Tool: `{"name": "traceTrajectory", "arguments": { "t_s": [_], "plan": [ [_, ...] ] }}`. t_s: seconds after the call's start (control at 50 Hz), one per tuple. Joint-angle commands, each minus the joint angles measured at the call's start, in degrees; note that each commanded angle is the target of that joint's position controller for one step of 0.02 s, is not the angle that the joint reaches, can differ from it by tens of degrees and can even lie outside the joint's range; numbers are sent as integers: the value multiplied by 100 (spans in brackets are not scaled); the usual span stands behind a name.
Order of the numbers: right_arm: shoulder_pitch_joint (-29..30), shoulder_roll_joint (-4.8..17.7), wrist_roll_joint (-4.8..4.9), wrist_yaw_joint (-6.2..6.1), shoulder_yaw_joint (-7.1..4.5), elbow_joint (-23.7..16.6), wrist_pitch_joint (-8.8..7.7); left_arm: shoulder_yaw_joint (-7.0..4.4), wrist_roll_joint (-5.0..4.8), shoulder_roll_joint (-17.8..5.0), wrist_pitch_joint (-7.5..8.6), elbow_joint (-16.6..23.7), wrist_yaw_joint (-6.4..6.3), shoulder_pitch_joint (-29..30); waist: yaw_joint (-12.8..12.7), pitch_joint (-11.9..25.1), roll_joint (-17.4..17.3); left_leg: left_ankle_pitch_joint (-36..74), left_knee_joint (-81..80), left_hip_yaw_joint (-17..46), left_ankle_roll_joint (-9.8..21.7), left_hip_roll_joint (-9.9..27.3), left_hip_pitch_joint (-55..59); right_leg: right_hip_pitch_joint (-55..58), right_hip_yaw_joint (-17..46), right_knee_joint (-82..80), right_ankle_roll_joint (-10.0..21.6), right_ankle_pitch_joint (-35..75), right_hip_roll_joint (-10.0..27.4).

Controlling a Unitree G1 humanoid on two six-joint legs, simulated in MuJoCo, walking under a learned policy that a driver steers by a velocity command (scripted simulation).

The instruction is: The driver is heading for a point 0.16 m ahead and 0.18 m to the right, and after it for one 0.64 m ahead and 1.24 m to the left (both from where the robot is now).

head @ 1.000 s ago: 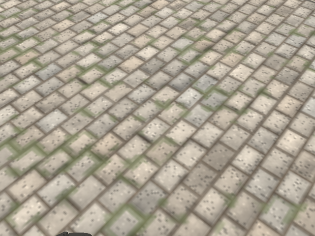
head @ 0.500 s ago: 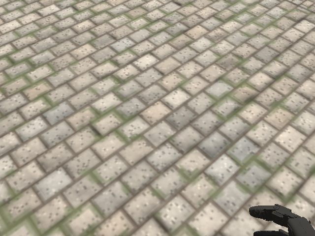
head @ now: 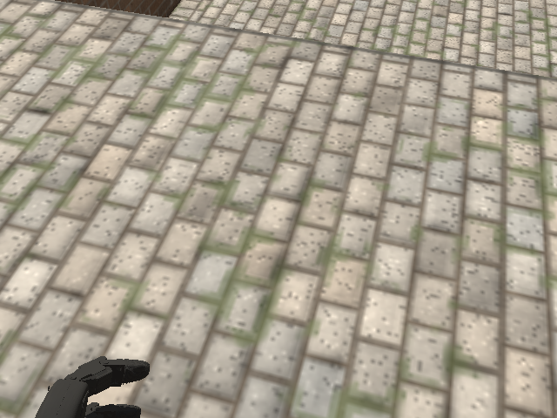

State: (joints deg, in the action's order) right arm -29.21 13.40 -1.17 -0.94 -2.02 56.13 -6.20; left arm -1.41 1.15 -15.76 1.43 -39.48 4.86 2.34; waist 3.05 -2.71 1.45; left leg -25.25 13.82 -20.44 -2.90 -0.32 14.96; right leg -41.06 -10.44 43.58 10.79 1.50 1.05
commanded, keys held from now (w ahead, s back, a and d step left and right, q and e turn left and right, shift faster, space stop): q+shift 1.00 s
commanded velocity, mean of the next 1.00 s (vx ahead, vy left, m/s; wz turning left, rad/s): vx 0.24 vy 0.00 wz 0.55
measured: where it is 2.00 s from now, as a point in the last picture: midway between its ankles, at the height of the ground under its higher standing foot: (199, 401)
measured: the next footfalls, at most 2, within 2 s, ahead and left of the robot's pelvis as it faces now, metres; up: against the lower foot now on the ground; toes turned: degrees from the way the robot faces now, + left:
right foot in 0.06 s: +0.25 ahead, -0.03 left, +0.00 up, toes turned -8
left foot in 0.52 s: +0.48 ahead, +0.12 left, +0.00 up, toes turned +10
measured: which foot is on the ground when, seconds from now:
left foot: down 0.00-0.06, up 0.08-0.50, down 0.52-0.98, up 1.00-1.00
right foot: up 0.00-0.04, down 0.06-0.52, up 0.54-0.96, down 0.98-1.00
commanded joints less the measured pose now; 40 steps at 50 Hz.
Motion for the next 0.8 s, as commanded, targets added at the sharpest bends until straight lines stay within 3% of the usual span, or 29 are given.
{"name": "traceTrajectory", "arguments": {
  "t_s": [0.02, 0.04, 0.06, 0.08, 0.1, 0.12, 0.14, 0.16, 0.18, 0.22, 0.26, 0.32, 0.36, 0.4, 0.44, 0.48, 0.5, 0.52, 0.54, 0.56, 0.58, 0.6, 0.62, 0.64, 0.68, 0.72, 0.8],
  "plan": [
    [805, 1462, -19, -167, -287, -656, 97, -224, 72, -661, 37, -359, -100, -2118, -1564, 544, -769, 8839, 2421, 384, 367, 1576, -1490, 3066, 13, -248, 322, -493, -665],
    [941, 1392, -20, -130, -270, -701, 154, -342, 135, -770, 90, -780, -218, -3189, -1922, 898, -593, 7710, 4047, 509, 505, 1463, -2040, 4332, 531, -1016, 456, -211, -622],
    [972, 1067, 8, -67, -265, -713, 157, -484, 35, -971, 54, -862, -364, -2926, -1601, 798, 523, 1762, 6337, 579, 390, 284, -3470, 5285, 1576, -1374, 412, 414, 79],
    [-234, 393, 166, -76, -59, -1083, 106, -506, 236, -1573, 100, -655, -356, -2505, -419, 1710, 1063, -736, 8166, 1511, 326, 105, -4914, 6590, 3661, -650, 1142, 5038, 1833],
    [165, 629, 282, -112, -46, -1085, 94, -562, 116, -1442, 73, -536, -426, -2750, -958, 2624, 263, -228, 8488, 2247, 301, 20, -5318, 6693, 4266, -1548, 1586, 3861, 2139],
    [353, 695, 302, -116, -41, -1036, 111, -481, 61, -1138, 117, -586, -496, -2366, -670, 1547, -330, 153, 8050, 2226, 315, 259, -5461, 5505, 3678, -2053, 1347, 2952, 2026],
    [670, 875, 617, -134, -190, -1064, 6, -336, -179, -601, 309, -457, -341, -1602, -471, 1185, -721, -12, 7778, 2685, 315, 405, -5369, 4661, 3459, -2485, 1236, 1622, 1869],
    [802, 995, 612, -177, -242, -899, 61, -253, -171, -403, 465, -450, -268, -1347, -377, 770, -999, 191, 7381, 2893, 338, 582, -4861, 3651, 2930, -2521, 840, 2095, 1792],
    [528, 855, 563, -163, -282, -820, 179, -262, -125, -436, 543, -523, -261, -1176, -57, 585, -755, 459, 6836, 2989, 303, 728, -4480, 3109, 2416, -2666, 546, 2254, 1637],
    [525, 687, 440, -117, -316, -712, 311, -248, -52, -319, 588, -667, -307, -1041, 79, 301, -330, 724, 5888, 2887, 266, 823, -4076, 2396, 1530, -2876, 45, 2513, 1214],
    [970, 508, 351, -49, -292, -893, 332, -259, 19, -396, 565, -681, -480, -968, 46, 194, -21, 1315, 5244, 2457, 199, 633, -4287, 2349, 769, -2966, -217, 3293, 845],
    [1426, 359, 286, 63, -232, -1070, 318, -286, -41, -514, 404, -581, -771, -845, -103, 332, 150, 2481, 3862, 1969, 176, 533, -4514, 2855, 58, -2850, -532, 3098, 531],
    [1829, 297, 255, 156, -191, -1237, 330, -297, -99, -588, 264, -561, -896, -989, -351, 431, 173, 3015, 3053, 1718, 184, 439, -4719, 3443, -96, -2617, -599, 2989, 623],
    [1930, 372, 226, 274, -207, -1373, 355, -311, -113, -641, 107, -529, -963, -1033, -429, 559, 256, 3038, 2639, 1510, 236, 336, -4779, 3910, -165, -2262, -578, 3062, 831],
    [1670, 565, 192, 387, -278, -1444, 372, -332, -135, -699, -40, -418, -991, -870, -286, 691, 367, 2516, 2569, 1283, 407, 131, -4539, 4078, -205, -1665, -545, 3643, 1034],
    [1018, 836, 195, 410, -391, -1418, 382, -350, -179, -741, -141, -234, -989, -551, 69, 866, 482, 1904, 2379, 1171, 720, -146, -3912, 3945, -206, -695, -571, 4300, 1132],
    [248, 1045, 192, 362, -499, -1285, 351, -327, -212, -689, -166, -130, -951, -281, 525, 1098, 293, 2237, 1769, 1348, 998, -248, -2971, 3510, -220, 423, -662, 3811, 979],
    [-62, 1381, 166, 238, -617, -1261, 330, -256, -161, -483, -131, -59, -831, -242, 663, 1072, -561, 4420, 1289, 2226, 1307, 135, -2028, 2507, -140, 1814, -965, 766, 386],
    [384, 1705, -8, 159, -644, -1515, 352, -166, 91, 60, -87, 115, -657, -675, -160, 1095, -2065, 6843, 1594, 4699, 2383, 1209, -1029, 458, 299, 4017, -1448, -3960, -1026],
    [792, 1875, -192, 206, -641, -1851, 288, -162, -29, -286, 62, 118, -525, -1229, -171, 2503, -1559, 5187, 732, 6549, 3098, 1922, -542, 155, 2008, 4783, -1379, -3881, -1048],
    [1351, 1717, -77, 209, -648, -2140, 289, -245, -189, -674, 135, 160, -474, -945, -234, 2115, -805, 3678, 500, 6210, 2855, 1853, -915, 9, 2175, 4573, -1232, -3463, -754],
    [1712, 1358, 154, 174, -561, -2219, 339, -289, -135, -729, 130, 201, -491, -596, -387, 1236, 28, 2827, 352, 5589, 2447, 1477, -1784, -112, 2050, 3992, -1216, -3036, -532],
    [1862, 1125, 282, 125, -479, -2291, 390, -302, -39, -701, 61, 199, -556, -440, -466, 1007, 335, 2355, 302, 5215, 2172, 1253, -2346, 41, 1996, 3447, -1213, -2800, -343],
    [1877, 1067, 300, 74, -475, -2348, 446, -310, -10, -637, -3, 240, -584, -404, -518, 898, 235, 2138, 275, 4926, 1977, 981, -2788, 387, 1965, 2837, -1212, -2674, -287],
    [1864, 1099, 226, -20, -518, -2486, 569, -278, -52, -391, -67, 241, -595, -366, -499, 810, -108, 2253, 344, 4500, 1678, 491, -3042, 747, 1779, 1727, -1309, -2407, -413],
    [1639, 1257, 192, -130, -600, -2516, 666, -246, -101, -228, -66, 226, -640, -307, -380, 1014, -393, 2592, 477, 4536, 1604, 437, -2849, 851, 1782, 1029, -1439, -2266, -549],
    [1718, 1293, 219, -222, -648, -2683, 837, -292, -168, -312, -78, 181, -701, -255, -227, 1139, -876, 1693, 549, 4787, 1321, 338, -2796, 1054, 1910, 277, -1509, -1767, -609]
  ]
}}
